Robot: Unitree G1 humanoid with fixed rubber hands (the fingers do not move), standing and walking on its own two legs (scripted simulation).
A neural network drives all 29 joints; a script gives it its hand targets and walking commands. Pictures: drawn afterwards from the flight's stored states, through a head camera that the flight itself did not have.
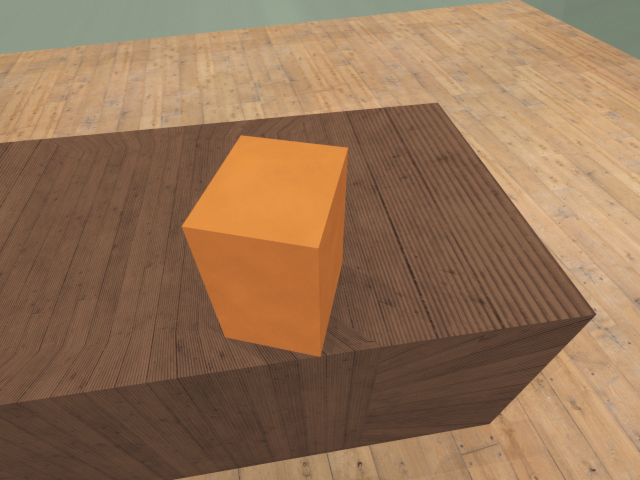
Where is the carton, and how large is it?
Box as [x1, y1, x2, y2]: [182, 135, 347, 356]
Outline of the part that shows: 241,135 182,225 182,228 224,335 226,337 320,356 341,265 347,148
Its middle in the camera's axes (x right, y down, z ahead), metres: -0.06 +0.02 +0.63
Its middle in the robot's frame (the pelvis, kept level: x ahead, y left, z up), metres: +0.47 +0.07 +0.00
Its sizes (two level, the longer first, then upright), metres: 0.208 0.173 0.280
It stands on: a pedestal, 0.62 m high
